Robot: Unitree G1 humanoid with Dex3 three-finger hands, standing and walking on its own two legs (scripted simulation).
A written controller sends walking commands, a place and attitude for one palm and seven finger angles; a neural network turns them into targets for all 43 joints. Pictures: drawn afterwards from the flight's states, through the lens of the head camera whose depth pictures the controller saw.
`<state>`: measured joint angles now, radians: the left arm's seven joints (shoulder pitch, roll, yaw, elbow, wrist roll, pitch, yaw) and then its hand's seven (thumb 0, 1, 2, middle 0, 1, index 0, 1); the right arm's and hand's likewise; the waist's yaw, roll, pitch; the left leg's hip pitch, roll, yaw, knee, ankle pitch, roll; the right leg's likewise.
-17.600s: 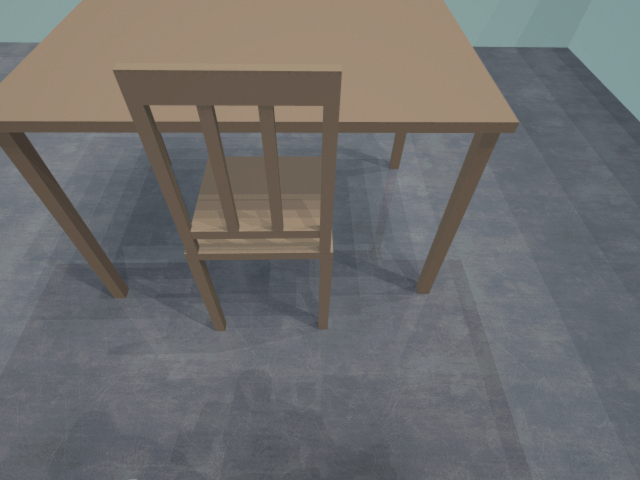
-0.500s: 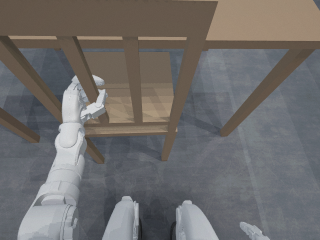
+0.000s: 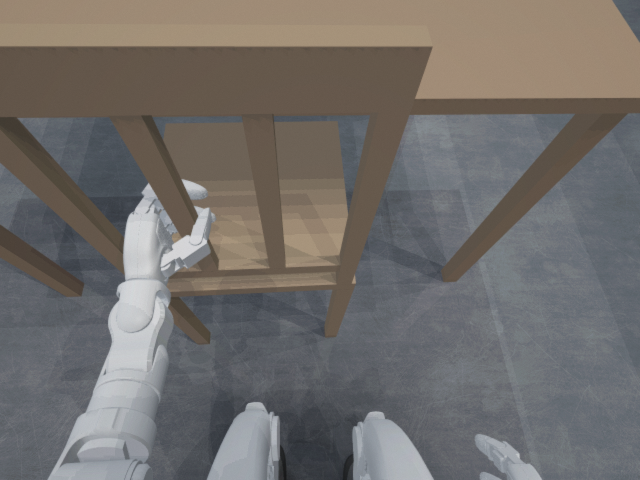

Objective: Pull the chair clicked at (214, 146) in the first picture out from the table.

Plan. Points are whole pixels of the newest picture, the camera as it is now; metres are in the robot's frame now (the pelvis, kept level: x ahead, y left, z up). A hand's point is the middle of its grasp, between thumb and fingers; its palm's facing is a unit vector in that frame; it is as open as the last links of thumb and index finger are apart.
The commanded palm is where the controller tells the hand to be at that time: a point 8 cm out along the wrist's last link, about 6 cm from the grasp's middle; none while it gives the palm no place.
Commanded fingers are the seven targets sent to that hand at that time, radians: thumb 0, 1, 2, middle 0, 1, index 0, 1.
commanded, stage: hook a spindle and tug to test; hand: left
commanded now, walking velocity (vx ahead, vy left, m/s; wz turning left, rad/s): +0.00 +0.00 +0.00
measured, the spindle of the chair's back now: (181, 211) +0.43 +0.17 +0.03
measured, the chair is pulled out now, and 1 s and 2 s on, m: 0.02 0.11 0.20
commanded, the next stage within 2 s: step backward, pulling the chair out in 0.12 s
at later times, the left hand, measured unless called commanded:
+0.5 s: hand (199, 246) +0.38 +0.15 +0.03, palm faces +0.08 -0.99 -0.11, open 5.7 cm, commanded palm +0.36 +0.19 +0.03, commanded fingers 0.00 0.90 0.90 -0.50 -1.45 -0.50 -1.45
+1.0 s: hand (214, 308) +0.31 +0.12 +0.03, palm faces +0.03 -0.99 -0.14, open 5.6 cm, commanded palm +0.30 +0.17 +0.04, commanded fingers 0.00 0.90 0.90 -0.50 -1.45 -0.50 -1.45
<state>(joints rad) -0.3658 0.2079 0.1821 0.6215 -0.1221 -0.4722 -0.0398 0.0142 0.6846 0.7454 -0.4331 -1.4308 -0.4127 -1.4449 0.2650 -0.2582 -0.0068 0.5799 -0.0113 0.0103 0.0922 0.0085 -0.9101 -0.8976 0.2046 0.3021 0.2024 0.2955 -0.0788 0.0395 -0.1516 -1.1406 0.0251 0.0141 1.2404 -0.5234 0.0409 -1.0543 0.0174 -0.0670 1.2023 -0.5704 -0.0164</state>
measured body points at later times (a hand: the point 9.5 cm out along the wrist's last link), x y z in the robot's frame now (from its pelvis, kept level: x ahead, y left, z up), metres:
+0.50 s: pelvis +0.02 +0.01 +0.08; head +0.12 +0.02 +0.52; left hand +0.37 +0.20 +0.04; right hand +0.11 -0.24 -0.04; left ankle +0.03 +0.09 -0.63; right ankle +0.00 -0.12 -0.63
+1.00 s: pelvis -0.04 -0.01 +0.10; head +0.06 -0.03 +0.54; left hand +0.30 +0.17 +0.05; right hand +0.05 -0.26 -0.04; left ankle +0.03 +0.09 -0.63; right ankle +0.00 -0.12 -0.63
